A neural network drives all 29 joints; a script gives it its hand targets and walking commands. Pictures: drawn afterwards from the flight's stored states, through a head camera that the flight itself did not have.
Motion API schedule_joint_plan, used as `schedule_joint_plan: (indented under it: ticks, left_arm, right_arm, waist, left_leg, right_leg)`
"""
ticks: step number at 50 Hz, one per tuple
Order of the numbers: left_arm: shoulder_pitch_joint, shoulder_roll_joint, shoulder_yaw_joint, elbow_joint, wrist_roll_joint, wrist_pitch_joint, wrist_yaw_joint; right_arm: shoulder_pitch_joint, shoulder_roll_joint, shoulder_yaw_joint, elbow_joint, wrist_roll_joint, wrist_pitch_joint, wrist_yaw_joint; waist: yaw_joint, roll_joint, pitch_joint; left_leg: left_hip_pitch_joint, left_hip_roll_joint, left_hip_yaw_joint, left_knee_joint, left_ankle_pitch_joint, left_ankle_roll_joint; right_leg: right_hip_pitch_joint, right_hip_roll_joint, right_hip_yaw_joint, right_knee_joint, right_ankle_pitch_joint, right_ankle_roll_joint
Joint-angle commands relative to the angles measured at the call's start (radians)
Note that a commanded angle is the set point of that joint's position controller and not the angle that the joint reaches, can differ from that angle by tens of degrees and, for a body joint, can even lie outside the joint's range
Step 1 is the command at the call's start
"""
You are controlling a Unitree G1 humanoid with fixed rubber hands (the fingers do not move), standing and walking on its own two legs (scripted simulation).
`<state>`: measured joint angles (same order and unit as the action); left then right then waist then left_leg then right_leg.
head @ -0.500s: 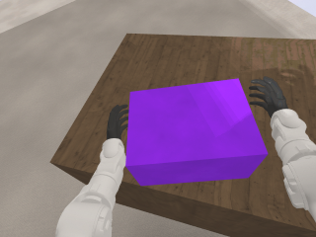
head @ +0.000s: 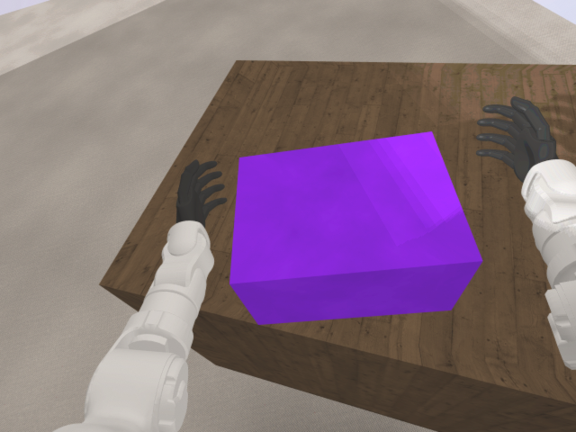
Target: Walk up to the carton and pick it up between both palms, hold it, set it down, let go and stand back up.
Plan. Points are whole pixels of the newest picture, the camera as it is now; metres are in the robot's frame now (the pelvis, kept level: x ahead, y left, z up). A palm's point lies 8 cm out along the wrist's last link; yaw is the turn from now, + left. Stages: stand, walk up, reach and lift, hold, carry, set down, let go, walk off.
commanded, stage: set down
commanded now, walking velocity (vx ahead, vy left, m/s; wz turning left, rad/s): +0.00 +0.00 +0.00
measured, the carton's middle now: (342, 231) +0.42 +0.04 +0.00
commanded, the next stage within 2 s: none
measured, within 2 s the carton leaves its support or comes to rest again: neither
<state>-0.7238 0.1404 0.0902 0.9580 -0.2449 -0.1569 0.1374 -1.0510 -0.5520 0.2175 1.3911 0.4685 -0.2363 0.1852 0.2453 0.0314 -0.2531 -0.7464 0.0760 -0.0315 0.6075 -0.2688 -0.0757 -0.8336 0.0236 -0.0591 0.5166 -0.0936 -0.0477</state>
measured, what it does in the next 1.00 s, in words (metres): stands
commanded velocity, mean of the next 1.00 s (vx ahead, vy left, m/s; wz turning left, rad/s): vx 0.00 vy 0.00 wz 0.00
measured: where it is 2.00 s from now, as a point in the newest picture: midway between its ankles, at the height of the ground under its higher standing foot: outside the picture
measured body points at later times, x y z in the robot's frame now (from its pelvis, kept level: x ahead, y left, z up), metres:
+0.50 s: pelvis +0.01 +0.00 +0.02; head +0.05 -0.01 +0.47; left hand +0.38 +0.28 +0.15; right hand +0.50 -0.20 +0.17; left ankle -0.01 +0.17 -0.72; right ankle +0.07 -0.09 -0.72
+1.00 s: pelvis +0.01 +0.02 +0.03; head +0.04 +0.00 +0.48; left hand +0.32 +0.27 +0.12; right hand +0.43 -0.24 +0.12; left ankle -0.01 +0.17 -0.72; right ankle +0.07 -0.09 -0.72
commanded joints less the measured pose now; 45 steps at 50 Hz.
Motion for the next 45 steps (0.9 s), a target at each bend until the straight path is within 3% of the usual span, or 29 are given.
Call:
schedule_joint_plan:
  ticks: [1, 2, 3, 4, 6, 8, 10, 11, 12, 16, 18, 19, 20, 21, 22, 23, 24, 25, 28, 30, 33, 36, 41, 45]
  left_arm:
    - [-0.343, 0.167, 0.026, -0.188, 0.005, 0.020, 0.004]
    - [-0.318, 0.185, 0.032, -0.214, 0.002, 0.038, 0.006]
    - [-0.313, 0.169, 0.025, -0.153, 0.011, 0.052, 0.002]
    - [-0.333, 0.200, 0.030, -0.240, 0.002, 0.068, 0.006]
    - [-0.323, 0.193, 0.023, -0.211, 0.003, 0.108, 0.011]
    - [-0.346, 0.195, 0.022, -0.290, 0.004, 0.136, 0.013]
    - [-0.335, 0.210, 0.024, -0.317, 0.001, 0.173, 0.017]
    - [-0.323, 0.177, 0.013, -0.284, 0.007, 0.191, 0.013]
    - [-0.338, 0.198, 0.020, -0.336, 0.016, 0.209, 0.017]
    - [-0.313, 0.190, 0.032, -0.389, 0.031, 0.291, 0.021]
    - [-0.300, 0.222, 0.056, -0.459, 0.041, 0.334, 0.024]
    - [-0.296, 0.198, 0.049, -0.444, 0.047, 0.352, 0.022]
    - [-0.286, 0.211, 0.065, -0.503, 0.048, 0.371, 0.023]
    - [-0.266, 0.216, 0.070, -0.482, 0.067, 0.390, 0.023]
    - [-0.272, 0.216, 0.073, -0.519, 0.071, 0.404, 0.023]
    - [-0.262, 0.222, 0.083, -0.580, 0.070, 0.417, 0.028]
    - [-0.226, 0.191, 0.069, -0.547, 0.071, 0.434, 0.027]
    - [-0.225, 0.193, 0.069, -0.578, 0.072, 0.444, 0.027]
    - [-0.180, 0.188, 0.087, -0.635, 0.081, 0.463, 0.025]
    - [-0.115, 0.165, 0.078, -0.671, 0.092, 0.473, 0.025]
    - [-0.046, 0.156, 0.093, -0.723, 0.100, 0.481, 0.021]
    - [0.002, 0.144, 0.095, -0.783, 0.110, 0.488, 0.026]
    - [0.123, 0.133, 0.111, -0.912, 0.124, 0.487, 0.031]
    - [0.197, 0.098, 0.090, -0.972, 0.119, 0.481, 0.043]
  right_arm:
    - [-0.405, -0.154, -0.025, -0.143, 0.010, 0.006, 0.006]
    - [-0.396, -0.169, -0.019, -0.178, 0.022, 0.012, 0.008]
    - [-0.390, -0.147, -0.016, -0.117, 0.013, 0.029, 0.010]
    - [-0.395, -0.194, -0.033, -0.176, 0.020, 0.037, 0.012]
    - [-0.393, -0.188, -0.031, -0.153, 0.020, 0.065, 0.015]
    - [-0.393, -0.188, -0.035, -0.205, 0.023, 0.085, 0.023]
    - [-0.387, -0.203, -0.037, -0.240, 0.031, 0.110, 0.028]
    - [-0.373, -0.172, -0.034, -0.196, 0.028, 0.131, 0.034]
    - [-0.371, -0.191, -0.050, -0.236, 0.022, 0.142, 0.040]
    - [-0.331, -0.198, -0.073, -0.266, 0.020, 0.196, 0.052]
    - [-0.328, -0.240, -0.084, -0.343, 0.022, 0.212, 0.052]
    - [-0.312, -0.229, -0.099, -0.321, 0.010, 0.227, 0.052]
    - [-0.295, -0.239, -0.102, -0.375, 0.017, 0.234, 0.053]
    - [-0.259, -0.245, -0.099, -0.342, 0.012, 0.251, 0.055]
    - [-0.251, -0.255, -0.128, -0.362, 0.008, 0.259, 0.058]
    - [-0.233, -0.267, -0.124, -0.418, 0.013, 0.262, 0.059]
    - [-0.204, -0.261, -0.127, -0.381, 0.016, 0.273, 0.063]
    - [-0.190, -0.270, -0.133, -0.402, 0.019, 0.278, 0.068]
    - [-0.143, -0.255, -0.131, -0.479, 0.024, 0.280, 0.079]
    - [-0.080, -0.265, -0.148, -0.489, 0.023, 0.282, 0.090]
    - [-0.029, -0.275, -0.166, -0.565, 0.021, 0.275, 0.093]
    - [0.016, -0.306, -0.200, -0.593, 0.013, 0.274, 0.103]
    - [0.125, -0.320, -0.228, -0.703, 0.019, 0.250, 0.117]
    - [0.190, -0.336, -0.248, -0.760, 0.017, 0.242, 0.132]
  waist:
    - [-0.024, -0.220, -0.575]
    - [-0.016, -0.221, -0.592]
    - [-0.030, -0.225, -0.511]
    - [-0.025, -0.208, -0.555]
    - [-0.032, -0.220, -0.500]
    - [-0.029, -0.188, -0.520]
    - [-0.033, -0.192, -0.496]
    - [-0.043, -0.188, -0.442]
    - [-0.035, -0.168, -0.460]
    - [-0.048, -0.153, -0.416]
    - [-0.048, -0.155, -0.433]
    - [-0.068, -0.149, -0.378]
    - [-0.053, -0.146, -0.401]
    - [-0.062, -0.137, -0.360]
    - [-0.075, -0.120, -0.348]
    - [-0.066, -0.125, -0.386]
    - [-0.091, -0.119, -0.335]
    - [-0.083, -0.101, -0.325]
    - [-0.085, -0.118, -0.310]
    - [-0.101, -0.098, -0.287]
    - [-0.103, -0.127, -0.276]
    - [-0.109, -0.108, -0.256]
    - [-0.108, -0.129, -0.270]
    - [-0.101, -0.144, -0.239]
  left_leg:
    - [-0.064, -0.094, 0.113, -0.085, 0.290, 0.044]
    - [-0.042, -0.093, 0.114, -0.091, 0.310, 0.042]
    - [-0.073, -0.091, 0.105, -0.092, 0.270, 0.047]
    - [-0.027, -0.093, 0.110, -0.110, 0.283, 0.039]
    - [-0.033, -0.088, 0.100, -0.119, 0.263, 0.046]
    - [0.003, -0.088, 0.104, -0.136, 0.263, 0.043]
    - [0.025, -0.089, 0.099, -0.148, 0.263, 0.042]
    - [0.017, -0.085, 0.092, -0.157, 0.238, 0.048]
    - [0.050, -0.089, 0.097, -0.167, 0.236, 0.043]
    - [0.066, -0.092, 0.089, -0.200, 0.237, 0.043]
    - [0.091, -0.096, 0.088, -0.209, 0.275, 0.040]
    - [0.080, -0.097, 0.083, -0.222, 0.253, 0.040]
    - [0.100, -0.101, 0.091, -0.233, 0.277, 0.039]
    - [0.101, -0.099, 0.086, -0.240, 0.263, 0.036]
    - [0.108, -0.101, 0.083, -0.250, 0.250, 0.033]
    - [0.138, -0.103, 0.086, -0.254, 0.282, 0.029]
    - [0.133, -0.099, 0.078, -0.262, 0.278, 0.030]
    - [0.158, -0.101, 0.078, -0.265, 0.285, 0.029]
    - [0.169, -0.100, 0.073, -0.270, 0.289, 0.035]
    - [0.190, -0.102, 0.068, -0.273, 0.296, 0.031]
    - [0.194, -0.102, 0.060, -0.280, 0.299, 0.038]
    - [0.210, -0.100, 0.058, -0.286, 0.291, 0.038]
    - [0.242, -0.102, 0.056, -0.274, 0.324, 0.040]
    - [0.238, -0.096, 0.053, -0.275, 0.281, 0.044]
  right_leg:
    - [0.800, 0.048, 0.061, 0.007, 0.113, 0.057]
    - [0.823, 0.050, 0.061, 0.001, 0.137, 0.054]
    - [0.797, 0.046, 0.063, -0.003, 0.101, 0.055]
    - [0.825, 0.048, 0.065, -0.021, 0.094, 0.052]
    - [0.815, 0.050, 0.066, -0.033, 0.079, 0.049]
    - [0.826, 0.044, 0.067, -0.049, 0.045, 0.043]
    - [0.847, 0.042, 0.074, -0.067, 0.051, 0.040]
    - [0.830, 0.042, 0.072, -0.068, 0.022, 0.038]
    - [0.843, 0.040, 0.073, -0.085, 0.009, 0.037]
    - [0.888, 0.036, 0.078, -0.100, 0.047, 0.037]
    - [0.942, 0.041, 0.078, -0.103, 0.115, 0.036]
    - [0.935, 0.042, 0.074, -0.102, 0.102, 0.037]
    - [0.973, 0.038, 0.083, -0.112, 0.137, 0.037]
    - [0.970, 0.037, 0.080, -0.114, 0.128, 0.037]
    - [0.971, 0.037, 0.082, -0.123, 0.109, 0.034]
    - [1.001, 0.040, 0.083, -0.125, 0.152, 0.034]
    - [0.987, 0.041, 0.074, -0.124, 0.154, 0.029]
    - [0.976, 0.041, 0.073, -0.133, 0.151, 0.026]
    - [0.993, 0.037, 0.083, -0.149, 0.137, 0.025]
    - [0.986, 0.038, 0.075, -0.151, 0.138, 0.019]
    - [1.011, 0.037, 0.087, -0.152, 0.155, 0.020]
    - [0.981, 0.042, 0.079, -0.156, 0.134, 0.014]
    - [1.000, 0.040, 0.093, -0.160, 0.167, 0.009]
    - [0.963, 0.042, 0.094, -0.168, 0.101, 0.004]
